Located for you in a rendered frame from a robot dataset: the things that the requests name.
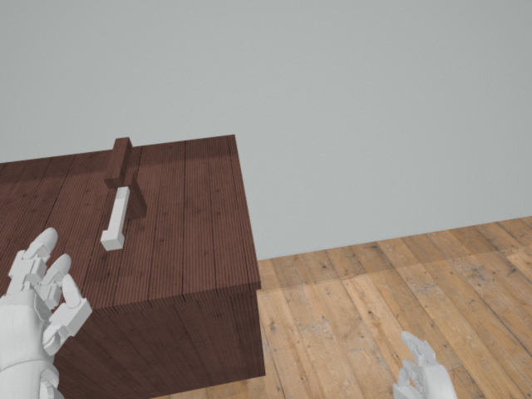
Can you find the robot right hand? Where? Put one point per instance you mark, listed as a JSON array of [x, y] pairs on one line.
[[432, 381]]

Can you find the counter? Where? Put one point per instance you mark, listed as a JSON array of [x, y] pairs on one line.
[[176, 309]]

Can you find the robot left hand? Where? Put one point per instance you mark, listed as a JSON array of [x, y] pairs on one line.
[[25, 310]]

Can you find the tap lever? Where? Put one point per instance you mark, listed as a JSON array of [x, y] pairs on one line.
[[113, 238]]

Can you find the left robot forearm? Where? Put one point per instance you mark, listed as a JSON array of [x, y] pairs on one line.
[[32, 379]]

